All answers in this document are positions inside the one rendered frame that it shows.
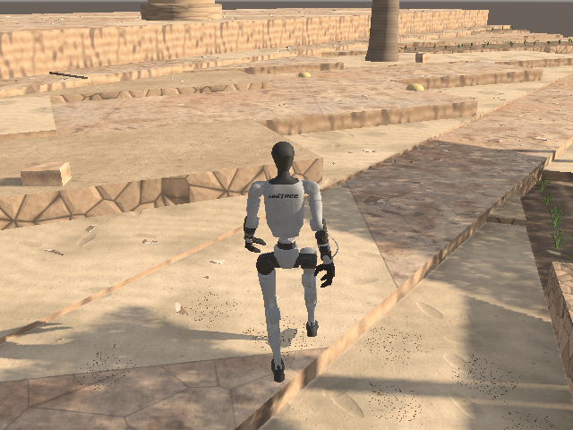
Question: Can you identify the robot left forearm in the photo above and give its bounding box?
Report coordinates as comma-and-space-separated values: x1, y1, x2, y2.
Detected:
244, 216, 256, 243

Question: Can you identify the humanoid robot torso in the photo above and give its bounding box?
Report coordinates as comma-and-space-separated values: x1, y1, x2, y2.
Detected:
263, 176, 305, 269

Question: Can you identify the left robot hand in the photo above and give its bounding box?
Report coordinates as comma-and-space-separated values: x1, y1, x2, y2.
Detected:
245, 237, 266, 253

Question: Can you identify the robot left thigh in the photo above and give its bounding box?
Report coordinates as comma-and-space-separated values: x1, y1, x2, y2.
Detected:
256, 252, 281, 324

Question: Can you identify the right robot upper arm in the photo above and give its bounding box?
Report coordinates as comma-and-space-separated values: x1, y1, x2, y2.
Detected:
303, 180, 324, 231

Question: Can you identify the right robot hand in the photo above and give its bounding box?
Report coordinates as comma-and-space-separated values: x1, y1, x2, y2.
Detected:
314, 262, 335, 288

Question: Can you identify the left robot upper arm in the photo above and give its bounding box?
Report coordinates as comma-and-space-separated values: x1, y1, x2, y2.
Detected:
245, 181, 266, 228

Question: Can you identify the robot right forearm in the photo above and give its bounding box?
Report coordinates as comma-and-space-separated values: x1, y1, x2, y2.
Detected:
315, 218, 333, 264

